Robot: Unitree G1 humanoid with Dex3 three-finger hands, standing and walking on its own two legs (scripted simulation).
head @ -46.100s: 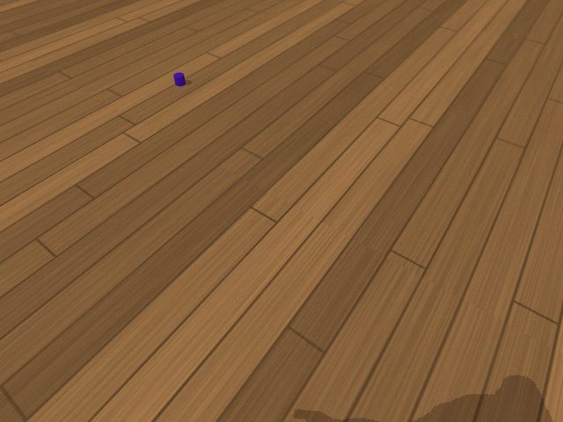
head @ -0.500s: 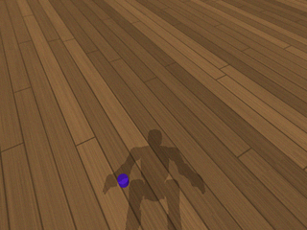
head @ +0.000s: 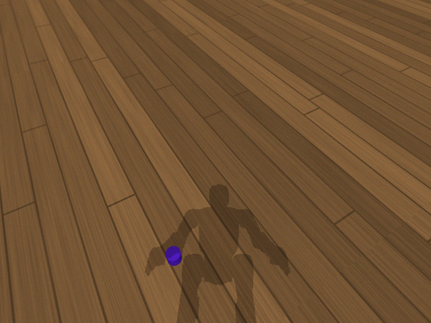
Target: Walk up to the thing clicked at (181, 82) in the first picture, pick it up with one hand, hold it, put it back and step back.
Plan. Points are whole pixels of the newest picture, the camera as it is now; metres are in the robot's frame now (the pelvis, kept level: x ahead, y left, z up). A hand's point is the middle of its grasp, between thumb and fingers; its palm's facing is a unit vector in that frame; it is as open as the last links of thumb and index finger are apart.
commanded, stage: stand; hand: left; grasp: from above
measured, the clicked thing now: (173, 255) +0.51 +0.19 -0.75
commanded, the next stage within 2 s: rise first in 0.92 s
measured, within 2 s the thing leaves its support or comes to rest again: neither
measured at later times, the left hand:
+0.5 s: hand out of the picture +0.08 +0.25 -0.16, palm faces -0.03 -0.94 -0.35, open 7.4 cm
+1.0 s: hand out of the picture +0.08 +0.26 -0.16, palm faces -0.03 -0.94 -0.35, open 7.4 cm
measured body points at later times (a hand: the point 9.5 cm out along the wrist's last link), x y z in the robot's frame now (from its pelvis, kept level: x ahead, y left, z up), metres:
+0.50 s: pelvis +0.00 +0.00 +0.00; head +0.02 +0.00 +0.45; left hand +0.08 +0.30 -0.13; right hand +0.08 -0.30 -0.13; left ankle +0.02 +0.14 -0.75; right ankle -0.02 -0.13 -0.75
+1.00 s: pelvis +0.01 +0.00 +0.00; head +0.02 +0.00 +0.45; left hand +0.08 +0.30 -0.13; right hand +0.08 -0.30 -0.13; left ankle +0.02 +0.14 -0.75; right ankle -0.02 -0.13 -0.75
